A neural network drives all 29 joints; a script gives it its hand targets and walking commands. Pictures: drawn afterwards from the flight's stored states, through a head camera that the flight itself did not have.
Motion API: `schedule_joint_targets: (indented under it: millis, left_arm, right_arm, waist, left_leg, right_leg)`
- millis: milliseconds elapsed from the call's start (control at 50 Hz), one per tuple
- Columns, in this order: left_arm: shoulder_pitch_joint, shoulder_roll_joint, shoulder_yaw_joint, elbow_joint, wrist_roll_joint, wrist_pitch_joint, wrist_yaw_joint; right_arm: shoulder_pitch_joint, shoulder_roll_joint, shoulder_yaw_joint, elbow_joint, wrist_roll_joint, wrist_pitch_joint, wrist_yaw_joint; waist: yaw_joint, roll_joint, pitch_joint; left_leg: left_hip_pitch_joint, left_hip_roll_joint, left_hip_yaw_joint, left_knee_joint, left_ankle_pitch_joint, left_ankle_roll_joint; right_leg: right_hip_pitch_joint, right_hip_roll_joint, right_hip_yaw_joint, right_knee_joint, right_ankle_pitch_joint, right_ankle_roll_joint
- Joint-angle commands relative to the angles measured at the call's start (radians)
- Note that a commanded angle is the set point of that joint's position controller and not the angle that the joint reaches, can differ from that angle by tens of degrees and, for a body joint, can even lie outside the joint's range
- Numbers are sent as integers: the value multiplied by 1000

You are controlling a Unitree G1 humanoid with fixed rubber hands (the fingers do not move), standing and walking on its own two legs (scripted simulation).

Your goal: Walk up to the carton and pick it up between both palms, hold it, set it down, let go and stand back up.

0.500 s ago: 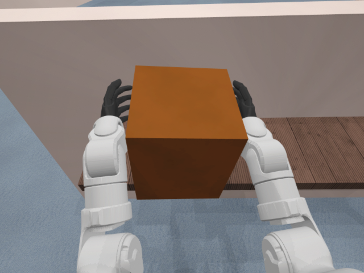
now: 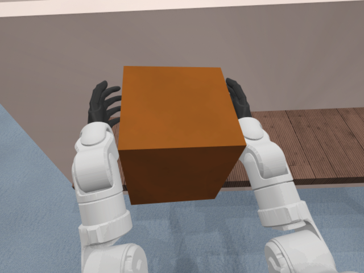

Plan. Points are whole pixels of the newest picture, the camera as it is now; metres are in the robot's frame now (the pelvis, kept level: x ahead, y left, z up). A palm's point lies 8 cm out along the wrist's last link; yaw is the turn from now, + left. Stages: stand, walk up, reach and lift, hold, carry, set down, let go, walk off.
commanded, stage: reach and lift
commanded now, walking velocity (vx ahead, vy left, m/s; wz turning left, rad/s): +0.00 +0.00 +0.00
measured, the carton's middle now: (173, 139) +0.33 +0.00 +0.14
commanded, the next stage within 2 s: hold in 0.36 s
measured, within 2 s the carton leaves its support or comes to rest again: neither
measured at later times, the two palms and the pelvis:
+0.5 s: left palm (105, 128) +0.34 +0.13 +0.17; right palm (245, 123) +0.34 -0.14 +0.15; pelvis +0.00 +0.00 +0.00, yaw -1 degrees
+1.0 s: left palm (103, 127) +0.34 +0.13 +0.17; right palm (243, 121) +0.35 -0.14 +0.15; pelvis +0.00 +0.00 +0.00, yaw +0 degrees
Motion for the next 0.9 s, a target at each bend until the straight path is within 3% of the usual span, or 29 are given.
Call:
schedule_joint_targets:
  millis: [0,120,280,480,680,880]
  left_arm:
    - [-505,-344,-423,-117,-171,-26,-150]
    - [-512,-338,-415,-108,-169,-30,-149]
    - [-461,-358,-474,-141,-191,-21,-155]
    - [-500,-363,-467,-126,-187,-35,-133]
    - [-488,-363,-455,-113,-176,-31,-131]
    - [-474,-363,-475,-144,-185,-19,-140]
  right_arm:
    - [-665,387,324,-304,99,-89,78]
    - [-655,387,327,-290,106,-88,70]
    - [-577,395,328,-319,102,-80,49]
    - [-642,397,343,-341,102,-85,69]
    - [-611,391,325,-298,97,-84,70]
    - [-604,389,334,-326,102,-82,65]
  waist:
    - [20,-2,-552]
    - [28,-4,-531]
    - [-23,18,-518]
    - [18,-2,-507]
    - [7,11,-520]
    - [-8,11,-514]
  left_leg:
    - [192,-32,9,50,307,4]
    - [157,-32,12,31,251,16]
    - [198,-36,5,60,284,-8]
    - [156,-13,8,21,145,26]
    - [194,-22,9,41,202,17]
    - [210,-26,7,54,258,1]
  right_leg:
    - [138,45,-3,90,282,60]
    - [157,36,10,97,267,62]
    - [126,43,1,83,298,66]
    - [73,36,2,88,152,56]
    - [73,39,4,86,193,58]
    - [89,43,-1,83,242,60]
